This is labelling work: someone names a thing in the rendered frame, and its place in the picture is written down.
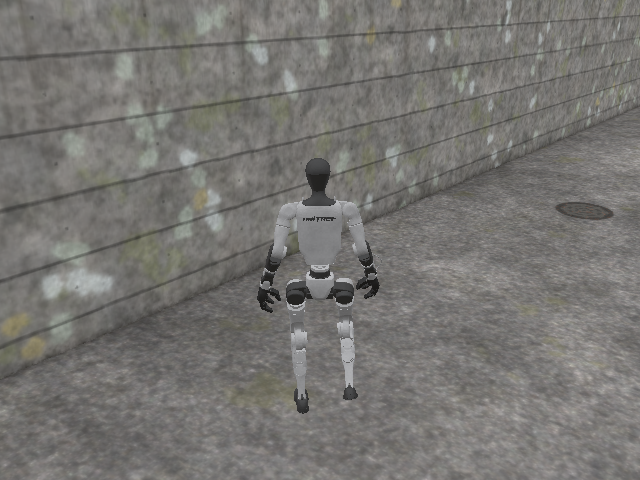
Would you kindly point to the robot right foot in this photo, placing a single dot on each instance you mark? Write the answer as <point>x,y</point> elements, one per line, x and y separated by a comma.
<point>350,393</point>

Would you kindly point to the robot head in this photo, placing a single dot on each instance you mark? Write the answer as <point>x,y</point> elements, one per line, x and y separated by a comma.
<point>317,173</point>

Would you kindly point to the left robot upper arm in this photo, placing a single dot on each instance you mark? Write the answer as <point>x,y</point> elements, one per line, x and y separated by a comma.
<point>286,213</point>

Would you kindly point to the left robot forearm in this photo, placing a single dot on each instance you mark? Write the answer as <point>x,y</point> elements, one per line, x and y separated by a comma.
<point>270,270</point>

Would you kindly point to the right robot upper arm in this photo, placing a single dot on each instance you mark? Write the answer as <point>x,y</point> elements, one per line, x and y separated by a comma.
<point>356,228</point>

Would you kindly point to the right robot forearm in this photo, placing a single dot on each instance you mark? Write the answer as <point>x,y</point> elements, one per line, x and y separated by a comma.
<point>367,264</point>

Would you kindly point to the right robot hand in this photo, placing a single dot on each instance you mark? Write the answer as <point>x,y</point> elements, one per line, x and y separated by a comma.
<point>362,283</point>

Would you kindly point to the left robot hand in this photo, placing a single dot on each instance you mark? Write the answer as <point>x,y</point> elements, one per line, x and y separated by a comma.
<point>263,296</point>

